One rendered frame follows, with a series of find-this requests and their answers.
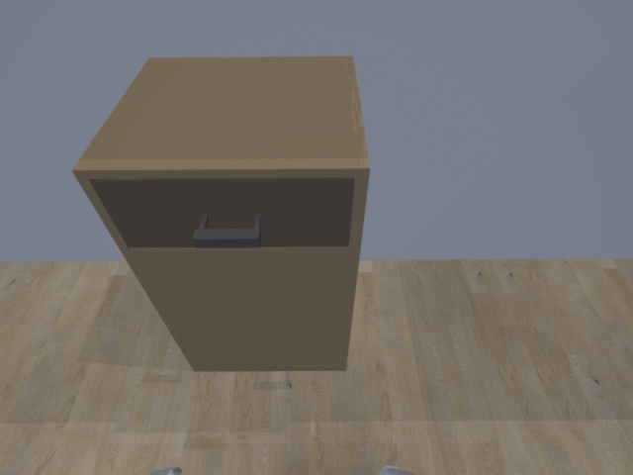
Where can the cabinet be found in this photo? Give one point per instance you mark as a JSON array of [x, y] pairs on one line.
[[242, 309]]

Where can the handle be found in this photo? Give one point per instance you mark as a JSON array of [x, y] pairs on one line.
[[227, 238]]

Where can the drawer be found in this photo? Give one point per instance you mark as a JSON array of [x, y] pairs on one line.
[[294, 211]]

